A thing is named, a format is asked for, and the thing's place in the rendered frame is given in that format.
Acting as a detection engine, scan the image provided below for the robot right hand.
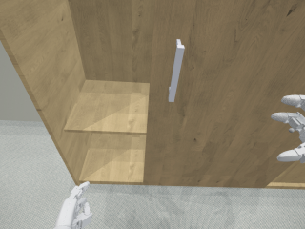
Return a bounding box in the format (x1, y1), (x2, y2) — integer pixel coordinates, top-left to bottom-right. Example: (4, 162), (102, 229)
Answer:
(271, 94), (305, 164)

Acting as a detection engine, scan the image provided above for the wardrobe door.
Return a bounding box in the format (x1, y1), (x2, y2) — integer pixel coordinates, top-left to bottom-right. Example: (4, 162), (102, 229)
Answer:
(272, 160), (305, 183)
(143, 0), (305, 188)

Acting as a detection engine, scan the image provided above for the robot left hand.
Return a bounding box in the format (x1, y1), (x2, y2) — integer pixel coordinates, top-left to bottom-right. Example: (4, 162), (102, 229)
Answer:
(54, 181), (92, 229)

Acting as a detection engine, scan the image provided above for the handle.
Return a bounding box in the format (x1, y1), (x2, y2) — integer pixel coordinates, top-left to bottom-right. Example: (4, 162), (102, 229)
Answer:
(168, 39), (185, 102)

